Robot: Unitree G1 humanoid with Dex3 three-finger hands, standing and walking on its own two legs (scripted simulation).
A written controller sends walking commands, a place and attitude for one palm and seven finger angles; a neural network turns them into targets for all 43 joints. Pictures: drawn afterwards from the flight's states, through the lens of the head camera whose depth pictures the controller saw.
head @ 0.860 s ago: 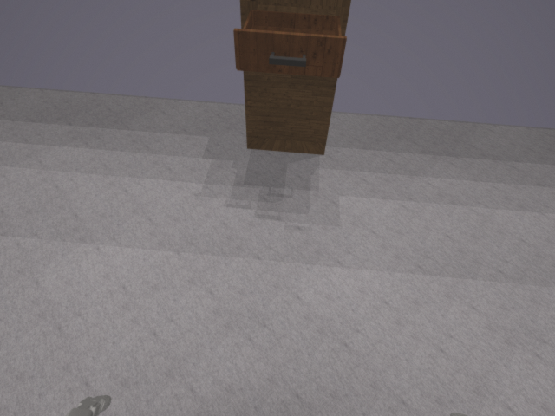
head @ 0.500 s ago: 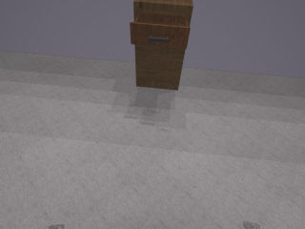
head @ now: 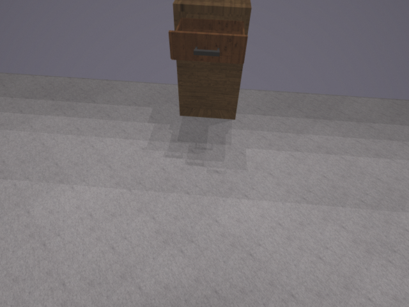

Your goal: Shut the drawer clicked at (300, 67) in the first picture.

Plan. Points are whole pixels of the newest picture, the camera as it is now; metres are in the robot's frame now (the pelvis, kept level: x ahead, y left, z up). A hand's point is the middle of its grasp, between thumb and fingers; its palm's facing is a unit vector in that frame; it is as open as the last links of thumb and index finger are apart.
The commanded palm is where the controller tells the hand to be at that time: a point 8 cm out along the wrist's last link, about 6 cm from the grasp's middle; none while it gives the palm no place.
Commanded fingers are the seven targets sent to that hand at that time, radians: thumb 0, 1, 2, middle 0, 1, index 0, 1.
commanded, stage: stand and wait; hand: left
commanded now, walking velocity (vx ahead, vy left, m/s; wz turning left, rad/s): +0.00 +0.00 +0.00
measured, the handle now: (207, 50) +1.28 +0.06 -0.09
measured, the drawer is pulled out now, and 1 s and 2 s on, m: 0.29 0.29 0.29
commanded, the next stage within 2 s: look at it before walking up in 0.22 s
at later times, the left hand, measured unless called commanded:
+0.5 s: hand out of the picture +0.06 +0.24 -0.16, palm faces -0.02 -0.94 -0.33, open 7.4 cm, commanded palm none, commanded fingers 0.00 0.90 0.90 -0.20 -0.30 -0.20 -0.30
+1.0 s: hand out of the picture +0.05 +0.23 -0.16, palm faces -0.01 -0.95 -0.31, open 7.4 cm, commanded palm none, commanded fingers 0.00 0.90 0.90 -0.20 -0.30 -0.20 -0.30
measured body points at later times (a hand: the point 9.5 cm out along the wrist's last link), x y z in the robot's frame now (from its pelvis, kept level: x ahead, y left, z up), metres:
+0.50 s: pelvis -0.01 -0.01 +0.00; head -0.01 +0.00 +0.45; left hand +0.06 +0.29 -0.13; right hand +0.06 -0.30 -0.13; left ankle -0.01 +0.12 -0.74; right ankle +0.00 -0.12 -0.74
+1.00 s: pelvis +0.00 -0.01 +0.00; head -0.01 +0.00 +0.45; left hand +0.06 +0.28 -0.14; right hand +0.06 -0.29 -0.14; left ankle -0.01 +0.12 -0.74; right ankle +0.00 -0.12 -0.74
